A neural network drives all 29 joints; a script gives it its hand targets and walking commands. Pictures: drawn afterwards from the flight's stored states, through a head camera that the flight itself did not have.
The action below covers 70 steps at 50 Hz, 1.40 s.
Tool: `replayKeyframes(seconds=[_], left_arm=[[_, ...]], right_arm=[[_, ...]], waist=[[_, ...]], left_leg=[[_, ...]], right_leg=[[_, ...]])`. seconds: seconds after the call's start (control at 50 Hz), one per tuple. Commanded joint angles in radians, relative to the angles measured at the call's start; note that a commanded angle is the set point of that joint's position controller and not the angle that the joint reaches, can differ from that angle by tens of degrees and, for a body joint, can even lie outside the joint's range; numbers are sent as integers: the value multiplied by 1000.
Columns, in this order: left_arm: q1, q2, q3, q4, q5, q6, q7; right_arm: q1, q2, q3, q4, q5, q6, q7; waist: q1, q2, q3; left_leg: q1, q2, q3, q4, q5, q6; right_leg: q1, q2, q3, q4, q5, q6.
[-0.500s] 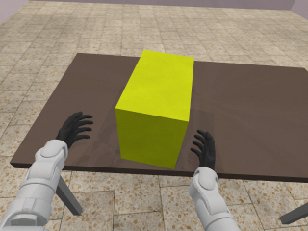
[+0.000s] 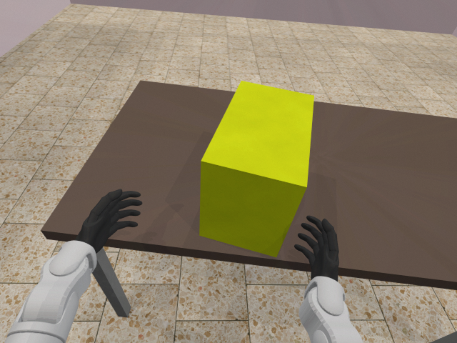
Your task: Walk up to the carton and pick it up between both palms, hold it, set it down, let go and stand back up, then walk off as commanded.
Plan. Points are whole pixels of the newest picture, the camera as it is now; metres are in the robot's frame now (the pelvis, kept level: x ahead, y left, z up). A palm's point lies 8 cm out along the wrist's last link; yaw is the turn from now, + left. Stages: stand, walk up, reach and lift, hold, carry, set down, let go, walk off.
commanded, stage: set down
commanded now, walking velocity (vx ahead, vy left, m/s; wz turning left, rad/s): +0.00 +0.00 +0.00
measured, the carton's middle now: (257, 164) +0.51 -0.04 +0.02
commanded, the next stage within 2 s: none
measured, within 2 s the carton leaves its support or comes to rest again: neither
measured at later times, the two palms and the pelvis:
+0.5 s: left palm (74, 311) +0.17 +0.25 +0.02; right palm (356, 314) +0.18 -0.17 +0.04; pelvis +0.00 -0.03 +0.00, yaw +3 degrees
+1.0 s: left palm (87, 326) +0.16 +0.23 -0.02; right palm (356, 336) +0.16 -0.18 +0.00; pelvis +0.02 -0.04 +0.00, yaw +3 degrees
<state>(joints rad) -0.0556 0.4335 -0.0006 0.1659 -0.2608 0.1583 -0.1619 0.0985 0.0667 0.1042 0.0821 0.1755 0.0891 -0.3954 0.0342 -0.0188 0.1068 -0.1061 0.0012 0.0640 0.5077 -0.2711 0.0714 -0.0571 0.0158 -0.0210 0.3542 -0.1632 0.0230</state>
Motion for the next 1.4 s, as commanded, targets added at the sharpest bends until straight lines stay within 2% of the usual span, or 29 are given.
replayKeyframes(seconds=[0.0,0.08,0.1,0.14,0.18,0.2,0.24,0.34,0.38,0.44,0.48,0.52,0.54,0.56,0.58,0.66,0.7,0.72,0.76,0.78,0.8,0.82,0.84,1.02,1.1,1.12,1.22,1.34,1.38], left_arm=[[25,78,124,-183,60,80,-46],[179,35,92,-358,53,87,-49],[226,60,124,-323,47,70,-51],[258,62,109,-328,40,49,-54],[359,62,126,-407,36,13,-43],[327,55,101,-395,50,1,-46],[298,123,146,-406,33,-68,-40],[230,120,118,-355,113,-123,-4],[181,121,86,-343,99,-144,-4],[202,161,58,-344,24,-136,-21],[267,168,72,-315,-50,-135,-28],[253,218,112,-291,-75,-145,-48],[293,186,157,-219,-48,-136,-48],[328,161,178,-175,-3,-124,-40],[330,157,189,-127,12,-112,-48],[373,120,136,-150,39,-79,-65],[357,166,145,-164,-9,-95,-93],[380,189,139,-215,-30,-105,-103],[380,153,153,-172,8,-108,-85],[404,119,149,-170,50,-120,-63],[402,131,160,-201,70,-137,-63],[373,115,166,-205,105,-130,-46],[403,134,180,-265,108,-131,-48],[423,144,82,-349,97,-114,25],[439,106,77,-311,97,-103,44],[465,107,84,-305,91,-94,42],[477,19,69,-139,96,-110,39],[375,10,24,-23,15,-129,11],[319,-14,11,15,59,-118,32]], right_arm=[[92,-36,-22,-217,-41,-48,-34],[241,-62,-9,-375,-30,-101,-22],[284,-49,18,-421,-32,-119,-10],[319,-54,37,-471,-37,-112,7],[414,-62,58,-538,-21,-105,36],[418,-46,66,-507,-28,-97,43],[419,-22,93,-547,-44,-57,67],[356,-140,-11,-395,-54,16,100],[330,-161,-51,-410,-90,34,86],[403,-77,-64,-396,-96,46,50],[463,22,6,-373,-72,40,39],[492,46,91,-416,-57,24,14],[496,24,135,-366,-56,20,29],[473,-20,161,-328,-49,13,48],[420,-53,150,-319,-58,5,57],[417,-125,80,-388,-108,-86,49],[425,-65,66,-482,-127,-151,15],[471,-45,76,-520,-122,-169,0],[491,-71,79,-337,-123,-190,22],[505,-106,73,-218,-123,-199,58],[535,-85,103,-229,-110,-200,63],[513,-103,89,-135,-96,-190,88],[562,-71,124,-166,-64,-191,90],[441,-110,-26,-164,-67,-305,130],[434,-137,-47,-138,-60,-304,150],[453,-142,-50,-143,-61,-290,157],[415,-203,-56,-38,-88,-224,220],[295,-190,-60,-169,-136,-185,233],[261,-203,-69,-82,-127,-163,255]], waist=[[-24,127,-134],[-20,121,-53],[27,71,-72],[24,40,-45],[48,48,-2],[32,56,8],[71,50,21],[20,357,125],[-46,371,73],[-88,258,3],[-58,93,-25],[-16,47,-49],[22,16,-65],[68,63,-38],[81,18,10],[44,-27,26],[21,-124,-18],[12,-123,-33],[24,-64,-38],[54,5,-34],[60,2,-35],[66,89,-19],[73,99,-57],[-8,297,-108],[-7,276,-81],[-7,210,-107],[-5,82,-62],[-25,-116,-29],[-18,-22,29]], left_leg=[[95,94,-89,-97,401,-131],[140,97,-93,-93,488,-154],[137,91,-76,-86,489,-146],[100,92,-78,-121,375,-126],[103,85,-73,-144,421,-131],[76,95,-78,-166,322,-116],[13,89,-67,-199,185,-90],[-411,186,-115,-353,-314,-3],[-561,209,-124,-379,-445,46],[-411,165,-69,-274,-275,34],[-119,72,-31,-150,-78,-18],[52,33,-33,-98,72,-36],[86,38,-36,-110,104,-25],[100,42,-55,-121,108,-41],[75,42,-59,-131,95,-36],[62,68,-73,-141,100,-55],[69,63,-51,-105,101,-51],[75,57,-56,-95,128,-52],[147,67,-68,-100,154,-61],[161,69,-76,-100,217,-77],[171,64,-70,-89,226,-72],[170,63,-80,-95,232,-88],[187,52,-67,-95,279,-88],[108,47,-78,-85,248,-125],[30,68,-75,-143,269,-114],[78,64,-75,-134,336,-114],[128,66,-65,-180,473,-119],[56,58,-45,-222,301,-85],[21,64,-51,-260,194,-88]], right_leg=[[25,-5,14,-81,110,-64],[14,7,4,-86,128,-62],[20,6,14,-95,126,-65],[26,-1,18,-93,90,-62],[29,-4,12,-97,99,-66],[54,-15,22,-96,65,-63],[48,-43,42,-110,-12,-74],[337,24,10,49,-36,-67],[501,50,-5,110,23,-46],[390,-26,49,23,58,-34],[80,-105,94,-79,-13,-43],[-76,-142,105,-103,102,-16],[-105,-129,92,-98,96,-14],[-131,-110,64,-83,93,-20],[-160,-105,60,-82,74,-18],[-130,-70,26,-84,105,-23],[-118,-77,49,-94,155,-6],[-111,-85,54,-91,242,7],[-179,-73,41,-68,270,19],[-209,-49,19,-58,248,-7],[-193,-52,23,-66,208,-20],[-205,-43,29,-71,168,-33],[-167,-48,30,-84,181,-38],[-86,-43,27,-58,203,-60],[14,-11,0,-30,178,-61],[15,-14,11,-49,212,-59],[-16,26,-19,-90,139,-70],[-13,10,4,-134,30,-49],[-33,20,-5,-112,-24,-57]])
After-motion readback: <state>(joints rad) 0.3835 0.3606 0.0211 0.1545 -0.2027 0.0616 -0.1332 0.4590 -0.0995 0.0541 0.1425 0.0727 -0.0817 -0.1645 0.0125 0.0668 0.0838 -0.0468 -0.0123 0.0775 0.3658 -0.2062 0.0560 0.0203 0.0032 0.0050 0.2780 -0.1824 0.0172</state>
